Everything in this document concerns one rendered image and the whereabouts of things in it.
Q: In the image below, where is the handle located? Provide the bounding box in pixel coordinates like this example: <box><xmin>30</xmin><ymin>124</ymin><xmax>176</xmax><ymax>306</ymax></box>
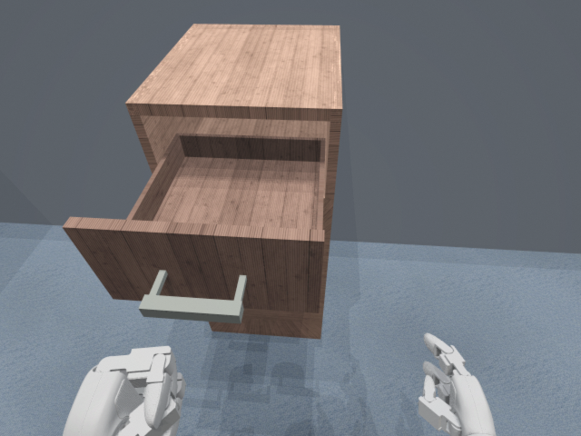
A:
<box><xmin>139</xmin><ymin>270</ymin><xmax>247</xmax><ymax>323</ymax></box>

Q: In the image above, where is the robot right hand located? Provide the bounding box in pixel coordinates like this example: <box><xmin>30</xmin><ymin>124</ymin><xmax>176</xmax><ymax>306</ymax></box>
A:
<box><xmin>419</xmin><ymin>333</ymin><xmax>496</xmax><ymax>436</ymax></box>

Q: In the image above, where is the robot left hand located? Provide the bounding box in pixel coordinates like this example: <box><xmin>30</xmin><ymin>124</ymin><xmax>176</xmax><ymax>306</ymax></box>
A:
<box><xmin>63</xmin><ymin>346</ymin><xmax>186</xmax><ymax>436</ymax></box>

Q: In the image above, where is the cabinet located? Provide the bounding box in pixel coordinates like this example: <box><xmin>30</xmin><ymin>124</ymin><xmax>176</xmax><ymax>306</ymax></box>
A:
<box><xmin>125</xmin><ymin>24</ymin><xmax>342</xmax><ymax>339</ymax></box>

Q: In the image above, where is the drawer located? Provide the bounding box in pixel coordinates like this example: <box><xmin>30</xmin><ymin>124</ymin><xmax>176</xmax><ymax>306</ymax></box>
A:
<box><xmin>63</xmin><ymin>134</ymin><xmax>326</xmax><ymax>313</ymax></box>

